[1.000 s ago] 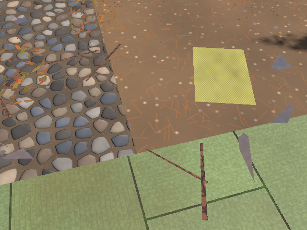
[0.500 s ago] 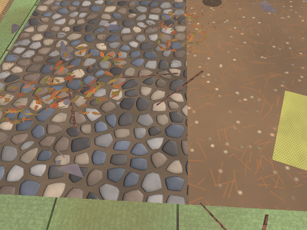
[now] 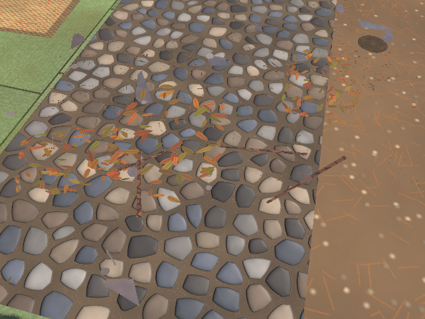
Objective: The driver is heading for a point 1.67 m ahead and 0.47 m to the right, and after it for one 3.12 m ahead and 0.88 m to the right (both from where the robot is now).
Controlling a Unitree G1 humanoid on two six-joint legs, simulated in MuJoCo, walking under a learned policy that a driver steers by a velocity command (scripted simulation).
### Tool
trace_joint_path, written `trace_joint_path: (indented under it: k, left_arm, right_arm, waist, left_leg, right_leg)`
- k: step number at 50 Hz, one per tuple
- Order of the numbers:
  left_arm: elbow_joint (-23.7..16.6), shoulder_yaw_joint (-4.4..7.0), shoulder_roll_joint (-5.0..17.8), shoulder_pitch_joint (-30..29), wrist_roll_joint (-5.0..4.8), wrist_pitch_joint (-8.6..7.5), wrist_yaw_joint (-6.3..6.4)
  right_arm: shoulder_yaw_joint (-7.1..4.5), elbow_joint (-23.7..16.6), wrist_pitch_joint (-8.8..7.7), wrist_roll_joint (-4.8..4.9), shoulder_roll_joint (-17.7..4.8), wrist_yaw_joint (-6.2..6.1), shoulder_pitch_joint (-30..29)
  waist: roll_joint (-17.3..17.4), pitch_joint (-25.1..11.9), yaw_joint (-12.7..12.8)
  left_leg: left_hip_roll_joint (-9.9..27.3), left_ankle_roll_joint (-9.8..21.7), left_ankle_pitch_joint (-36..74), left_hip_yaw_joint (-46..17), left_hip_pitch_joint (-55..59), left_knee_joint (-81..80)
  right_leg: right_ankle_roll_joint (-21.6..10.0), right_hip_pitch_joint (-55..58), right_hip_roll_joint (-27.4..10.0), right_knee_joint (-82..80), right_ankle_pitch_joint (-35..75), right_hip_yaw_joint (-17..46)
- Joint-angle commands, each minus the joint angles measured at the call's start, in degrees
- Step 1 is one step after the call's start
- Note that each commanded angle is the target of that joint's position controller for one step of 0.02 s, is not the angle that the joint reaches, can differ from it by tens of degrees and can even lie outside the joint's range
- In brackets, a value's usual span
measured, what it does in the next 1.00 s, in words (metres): walks ahead, turning right: right foot, then left foot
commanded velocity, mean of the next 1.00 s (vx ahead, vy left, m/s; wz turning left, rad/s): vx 0.43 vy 0.00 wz -0.38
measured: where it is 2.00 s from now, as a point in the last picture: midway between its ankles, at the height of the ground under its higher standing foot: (245, 294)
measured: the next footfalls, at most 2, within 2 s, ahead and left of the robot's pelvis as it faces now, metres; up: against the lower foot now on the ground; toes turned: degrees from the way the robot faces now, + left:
right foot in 0.26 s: +0.30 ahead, -0.12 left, +0.00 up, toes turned -10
left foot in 0.76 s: +0.65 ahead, -0.04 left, +0.00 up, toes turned -25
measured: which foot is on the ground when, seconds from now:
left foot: down 0.00-0.24, up 0.26-0.74, down 0.76-1.00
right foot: up 0.00-0.24, down 0.26-0.78, up 0.80-1.00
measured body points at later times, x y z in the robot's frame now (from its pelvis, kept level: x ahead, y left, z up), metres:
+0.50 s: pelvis +0.29 -0.07 +0.00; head +0.31 -0.09 +0.45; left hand +0.37 +0.20 -0.13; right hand +0.37 -0.35 -0.12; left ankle +0.39 +0.09 -0.67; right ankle +0.27 -0.11 -0.75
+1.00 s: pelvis +0.52 -0.08 +0.00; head +0.56 -0.08 +0.45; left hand +0.73 +0.12 -0.14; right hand +0.48 -0.35 -0.12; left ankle +0.61 -0.02 -0.75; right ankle +0.45 -0.19 -0.68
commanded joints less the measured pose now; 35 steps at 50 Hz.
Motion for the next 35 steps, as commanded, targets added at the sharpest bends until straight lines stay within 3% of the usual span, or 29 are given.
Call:
trace_joint_path:
  k: [1, 7, 9, 11, 12, 13, 14, 15, 16, 17, 18, 19, 21, 23, 27, 31, 33, 35]
  left_arm:
    - [-3.4, 0.51, 3.4, -3.8, -0.6, -0.47, -0.36]
    - [-5.6, -0.22, 2.6, -9.7, -0.45, -1.09, -1.11]
    - [-5.0, -0.04, 2.9, -6.8, -0.39, -1.12, -0.79]
    - [-2.4, 0.87, 4.8, 2.6, -0.27, -1.32, -0.23]
    - [0.1, 1.66, 6.1, 11.0, 0.15, -1.8, 0.03]
    - [1.9, 3.15, 10.3, 19.7, 1.11, -1.85, 0.69]
    - [1.2, 4.59, 16.0, 18.0, 0.98, -1.41, 1.04]
    - [1.8, 4.41, 13.6, 15.9, -2.03, -1.09, 0.46]
    - [1.0, 3.93, 11.6, 11.7, -2.04, -0.87, 0.61]
    - [0.8, 3.15, 8.3, 9.5, -1.68, -0.81, 0.6]
    - [0.8, 2.67, 6.9, 8.1, -1.62, -1.01, 0.86]
    - [1.0, 2.22, 5.8, 7.5, -1.79, -1.28, 1.16]
    - [1.4, 2.49, 7.4, 8.6, -2.03, -2.23, 1.16]
    - [1.5, 2.97, 9.1, 9.8, -2.02, -2.53, 1.18]
    - [1.8, 3.23, 9.3, 13.8, -2.14, -2.13, 1.17]
    - [2.0, 3.45, 9.6, 17.5, -1.56, -1.69, 1.61]
    - [1.6, 3.59, 10.1, 17.8, -1.05, -1.57, 1.93]
    - [0.8, 3.76, 10.8, 15.3, -0.81, -1.58, 2.45]
  right_arm:
    - [-1.11, -1.5, -1.25, -0.32, -7.2, -0.33, 2.8]
    - [-0.1, 1.2, -1.51, -1.17, -6.4, -1.89, 4.9]
    - [-0.03, 1.6, -1.63, -1.32, -7.5, -2.48, 3.5]
    - [-0.39, 1.8, -1.14, -1.79, -9.3, -3.0, 2.5]
    - [-0.56, 1.3, -0.77, -1.58, -10.1, -2.99, 1.4]
    - [-0.13, -0.7, -1.07, -1.04, -9.5, -2.82, 0.0]
    - [0.87, -3.3, -1.62, -0.39, -3.4, -1.35, 4.3]
    - [0.29, -3.7, -2.03, -1.54, -7.2, -1.12, -0.5]
    - [0.45, -5.5, -2.87, -0.89, -7.3, -0.7, -4.0]
    - [0.52, -5.8, -3.28, -0.78, -7.4, -0.61, -5.1]
    - [0.53, -5.8, -2.68, -1.27, -7.0, -0.62, -5.5]
    - [0.77, -6.1, -1.51, -2.01, -6.4, -0.48, -4.5]
    - [1.13, -6.6, 0.34, -2.56, -5.0, -0.16, -3.9]
    - [1.36, -8.1, 1.06, -2.53, -4.6, 0.03, -6.9]
    - [1.68, -11.7, 1.17, -2.08, -4.5, 0.3, -16.8]
    - [2.1, -14.2, 0.64, -1.49, -4.8, 0.52, -23.3]
    - [2.2, -15.3, 0.16, -1.27, -5.4, 0.51, -25.1]
    - [1.87, -14.7, -0.43, -1.26, -6.7, 0.28, -21.4]
  waist:
    - [5.5, 0.9, -1.3]
    - [5.2, 4.1, -2.3]
    - [6.5, 1.9, -0.3]
    - [8.2, -3.5, 3.9]
    - [7.6, -7.6, 7.9]
    - [2.9, -13.0, 11.8]
    - [-11.3, -16.3, 5.8]
    - [-2.4, -16.0, 7.1]
    - [-0.3, -8.0, 5.5]
    - [4.1, -3.8, 3.8]
    - [5.3, -1.3, 2.0]
    - [4.3, -1.3, 0.4]
    - [2.6, -2.1, -0.4]
    - [1.7, -1.4, 0.0]
    - [-0.2, -0.2, 3.8]
    - [-0.9, -1.0, 6.7]
    - [-1.3, -1.0, 7.1]
    - [-1.8, -1.1, 4.5]
  left_leg:
    - [16.1, 2.1, 23.9, -4.8, 2.2, -5.3]
    - [18.9, 0.8, 34.0, 1.3, 9.4, -4.5]
    - [19.3, -0.5, 52.2, 3.7, 10.8, 1.6]
    - [19.8, -1.3, 66.5, 5.2, 12.1, 16.0]
    - [19.0, -1.7, 61.6, 6.4, 7.9, 28.1]
    - [16.6, -2.5, 42.7, 8.2, -4.2, 45.8]
    - [2.6, -5.5, -15.1, 6.5, -30.4, 67.7]
    - [4.5, -4.4, -16.0, -4.4, -37.3, 71.4]
    - [8.2, -4.3, -10.2, -5.1, -39.3, 68.0]
    - [10.2, -4.6, -7.3, -4.1, -37.2, 63.3]
    - [11.4, -5.5, -6.7, -3.7, -34.6, 59.7]
    - [12.2, -6.7, -6.6, -3.5, -31.4, 56.9]
    - [12.5, -8.4, -6.6, -2.1, -29.7, 52.3]
    - [12.7, -9.9, -3.5, -0.6, -30.8, 46.8]
    - [12.2, -11.2, 6.6, 0.2, -34.0, 33.9]
    - [10.3, -10.6, 9.8, 0.0, -35.1, 26.3]
    - [9.3, -9.8, 8.5, -0.6, -34.0, 23.0]
    - [8.2, -8.2, 6.2, -1.4, -27.5, 18.1]
  right_leg:
    - [-1.3, -2.2, 1.4, -5.0, 5.9, -0.8]
    - [-4.8, -0.6, 6.3, -16.2, 5.1, -3.4]
    - [-7.0, 6.0, 9.5, -18.2, 0.4, -6.4]
    - [-9.6, 15.1, 13.1, -19.2, -5.3, -7.9]
    - [-11.3, 25.4, 13.6, -23.5, -3.6, -6.5]
    - [-15.3, 39.4, 4.6, -25.7, -6.6, 5.9]
    - [-25.9, 55.4, -11.5, -29.3, -1.5, 37.9]
    - [-26.3, 54.5, -10.7, -34.0, -3.5, 42.6]
    - [-24.1, 46.6, -9.5, -35.6, -2.7, 33.8]
    - [-21.7, 39.4, -7.2, -37.3, 2.1, 28.6]
    - [-19.7, 33.9, -4.4, -38.1, 7.3, 24.2]
    - [-18.6, 30.3, -2.1, -39.0, 10.7, 20.7]
    - [-18.2, 27.5, 0.2, -39.7, 14.9, 17.4]
    - [-17.6, 25.8, 1.9, -40.9, 14.6, 15.9]
    - [-14.3, 28.5, 4.1, -40.5, 14.2, 15.9]
    - [-13.3, 35.1, 3.4, -37.0, 18.7, 18.4]
    - [-13.0, 37.4, 2.3, -34.7, 20.8, 20.3]
    - [-11.0, 37.2, 1.9, -31.4, 24.9, 21.0]
Keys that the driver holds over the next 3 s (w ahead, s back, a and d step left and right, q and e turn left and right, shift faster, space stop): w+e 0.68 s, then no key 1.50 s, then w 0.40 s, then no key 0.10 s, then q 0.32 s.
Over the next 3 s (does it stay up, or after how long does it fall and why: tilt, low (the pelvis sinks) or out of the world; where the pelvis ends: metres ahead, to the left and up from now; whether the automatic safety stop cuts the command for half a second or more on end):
stays up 0.75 -0.23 -0.02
